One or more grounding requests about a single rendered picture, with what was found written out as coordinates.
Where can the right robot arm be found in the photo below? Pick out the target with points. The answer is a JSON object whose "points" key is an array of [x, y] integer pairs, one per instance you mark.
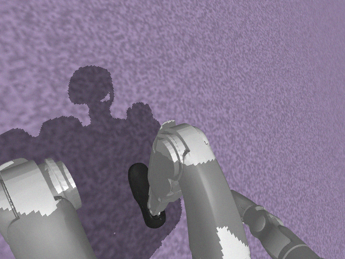
{"points": [[279, 241]]}

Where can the right robot foot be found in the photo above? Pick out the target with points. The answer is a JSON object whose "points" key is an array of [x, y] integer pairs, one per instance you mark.
{"points": [[138, 180]]}

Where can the right robot hand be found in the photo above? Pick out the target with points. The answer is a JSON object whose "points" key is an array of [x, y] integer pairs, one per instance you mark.
{"points": [[242, 202]]}

